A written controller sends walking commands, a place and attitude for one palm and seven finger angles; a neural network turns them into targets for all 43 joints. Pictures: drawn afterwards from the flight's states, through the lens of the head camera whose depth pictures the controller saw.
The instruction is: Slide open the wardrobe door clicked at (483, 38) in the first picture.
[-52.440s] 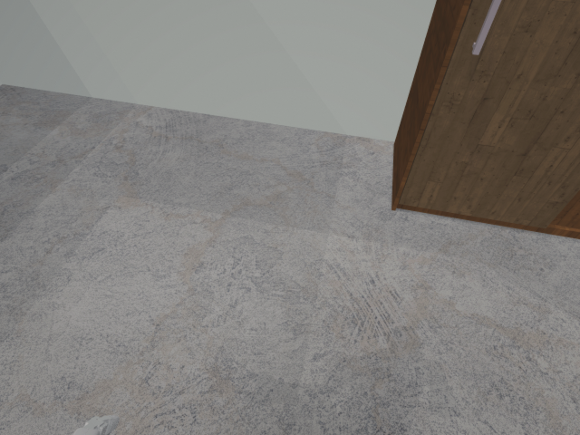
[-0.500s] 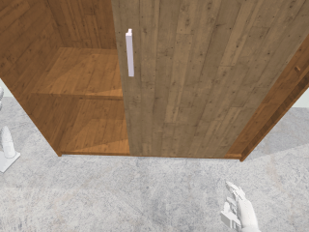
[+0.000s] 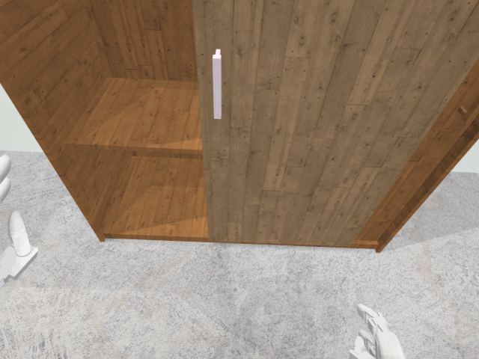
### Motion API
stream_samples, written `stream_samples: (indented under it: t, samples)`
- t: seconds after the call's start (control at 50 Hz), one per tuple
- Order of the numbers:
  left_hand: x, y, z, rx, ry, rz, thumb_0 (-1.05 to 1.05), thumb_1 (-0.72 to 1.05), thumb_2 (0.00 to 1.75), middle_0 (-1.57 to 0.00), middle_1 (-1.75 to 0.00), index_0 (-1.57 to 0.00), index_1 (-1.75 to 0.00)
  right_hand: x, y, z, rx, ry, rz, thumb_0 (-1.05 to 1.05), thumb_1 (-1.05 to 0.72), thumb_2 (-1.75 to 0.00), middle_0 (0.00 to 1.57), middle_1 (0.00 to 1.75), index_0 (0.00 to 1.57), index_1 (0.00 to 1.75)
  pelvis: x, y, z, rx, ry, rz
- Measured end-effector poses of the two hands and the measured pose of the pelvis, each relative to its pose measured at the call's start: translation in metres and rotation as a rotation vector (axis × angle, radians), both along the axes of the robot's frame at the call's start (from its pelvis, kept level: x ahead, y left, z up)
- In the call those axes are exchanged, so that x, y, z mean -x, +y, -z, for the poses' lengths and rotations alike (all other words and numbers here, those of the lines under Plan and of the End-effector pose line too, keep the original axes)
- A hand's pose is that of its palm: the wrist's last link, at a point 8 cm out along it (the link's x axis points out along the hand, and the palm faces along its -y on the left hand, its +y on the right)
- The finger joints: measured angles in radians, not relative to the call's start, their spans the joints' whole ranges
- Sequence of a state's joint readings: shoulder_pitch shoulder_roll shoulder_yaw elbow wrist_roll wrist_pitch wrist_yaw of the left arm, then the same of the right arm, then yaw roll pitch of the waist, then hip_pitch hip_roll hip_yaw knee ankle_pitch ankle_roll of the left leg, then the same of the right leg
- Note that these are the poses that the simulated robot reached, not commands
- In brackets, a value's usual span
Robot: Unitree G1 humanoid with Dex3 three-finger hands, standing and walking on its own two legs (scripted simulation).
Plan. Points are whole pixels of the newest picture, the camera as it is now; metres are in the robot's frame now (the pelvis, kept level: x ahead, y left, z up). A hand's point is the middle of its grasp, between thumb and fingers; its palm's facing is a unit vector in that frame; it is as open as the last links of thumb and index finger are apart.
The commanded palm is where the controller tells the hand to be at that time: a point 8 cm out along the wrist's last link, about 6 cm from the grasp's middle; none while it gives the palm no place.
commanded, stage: stop stepping back and stand still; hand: left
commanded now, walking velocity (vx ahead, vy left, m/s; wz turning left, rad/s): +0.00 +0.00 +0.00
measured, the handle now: (217, 85) +0.70 +0.10 +0.09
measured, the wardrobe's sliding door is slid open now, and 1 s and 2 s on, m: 0.49 0.49 0.49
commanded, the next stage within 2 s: let the arm hang, fingers relaxed in 0.12 s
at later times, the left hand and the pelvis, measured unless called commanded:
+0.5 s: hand out of the picture +0.06 +0.17 -0.16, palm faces -0.04 -0.98 -0.20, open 7.4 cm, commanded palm none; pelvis -0.02 -0.01 -0.01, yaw +2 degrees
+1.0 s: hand out of the picture -0.01 +0.18 -0.17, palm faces +0.03 -0.97 -0.23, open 7.3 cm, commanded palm none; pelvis -0.01 -0.01 +0.00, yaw +1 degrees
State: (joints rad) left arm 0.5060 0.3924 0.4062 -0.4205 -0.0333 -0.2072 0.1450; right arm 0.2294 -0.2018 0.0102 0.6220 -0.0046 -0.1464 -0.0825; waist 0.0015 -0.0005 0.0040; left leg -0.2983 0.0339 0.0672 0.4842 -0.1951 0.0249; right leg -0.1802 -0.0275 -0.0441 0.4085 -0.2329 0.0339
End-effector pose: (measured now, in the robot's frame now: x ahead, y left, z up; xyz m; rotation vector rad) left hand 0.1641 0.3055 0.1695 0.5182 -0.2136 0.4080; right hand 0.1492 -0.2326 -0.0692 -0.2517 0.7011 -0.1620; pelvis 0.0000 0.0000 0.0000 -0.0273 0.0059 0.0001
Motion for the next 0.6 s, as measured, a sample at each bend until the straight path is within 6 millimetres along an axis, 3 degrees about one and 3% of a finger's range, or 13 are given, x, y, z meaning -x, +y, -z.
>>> stream_samples:
  t: [0.24, 0.28, 0.34, 0.38, 0.44, 0.52, 0.6]
  samples:
    - [0.005, -0.004, 0.018, 0.032, 0.066, -0.001, 0.01, 0.89, 0.89, -0.21, -0.3, -0.21, -0.3, 0.004, -0.001, 0.006, -0.017, 0.007, -0.028, 0.01, -0.9, -0.9, 0.2, 0.3, 0.2, 0.3, 0.006, -0.002, 0.0, 0.002, 0.003, -0.011]
    - [-0.005, -0.001, 0.057, 0.072, 0.237, 0.01, 0.0, 0.89, 0.89, -0.2, -0.3, -0.21, -0.3, 0.003, -0.006, 0.019, -0.032, 0.063, -0.067, 0.01, -0.9, -0.9, 0.2, 0.3, 0.2, 0.3, 0.009, -0.001, 0.004, -0.001, 0.011, -0.024]
    - [-0.002, -0.006, 0.142, 0.184, 0.615, -0.017, 0.0, 0.9, 0.89, -0.2, -0.3, -0.2, -0.3, 0.007, -0.019, 0.04, -0.045, 0.138, -0.056, 0.01, -0.9, -0.9, 0.2, 0.3, 0.2, 0.3, 0.015, 0.001, 0.009, -0.009, 0.013, -0.023]
    - [0.018, -0.021, 0.196, 0.256, 0.851, -0.029, 0.0, 0.9, 0.89, -0.2, -0.3, -0.2, -0.3, 0.016, -0.027, 0.049, -0.051, 0.175, -0.029, 0.01, -0.9, -0.9, 0.2, 0.3, 0.2, 0.3, 0.017, -0.001, 0.011, -0.015, 0.008, -0.019]
    - [0.062, -0.054, 0.259, 0.377, 1.119, -0.033, 0.0, 0.9, 0.89, -0.2, -0.3, -0.2, -0.3, 0.041, -0.035, 0.056, -0.047, 0.261, 0.006, 0.0, -0.91, -0.9, 0.2, 0.3, 0.2, 0.3, 0.019, -0.008, 0.013, -0.023, 0.001, -0.02]
    - [0.125, -0.098, 0.313, 0.55, 1.352, -0.051, 0.01, 0.92, 0.89, -0.2, -0.3, -0.21, -0.3, 0.088, -0.041, 0.062, -0.02, 0.438, 0.041, 0.0, -0.91, -0.9, 0.2, 0.3, 0.2, 0.3, 0.02, -0.016, 0.013, -0.02, -0.011, -0.033]
    - [0.167, -0.096, 0.328, 0.607, 1.465, -0.137, 0.0, 0.98, 0.89, -0.21, -0.3, -0.21, -0.3, 0.133, -0.038, 0.063, -0.01, 0.607, 0.071, 0.0, -0.91, -0.9, 0.2, 0.3, 0.2, 0.3, 0.02, -0.022, 0.011, -0.005, -0.011, -0.044]
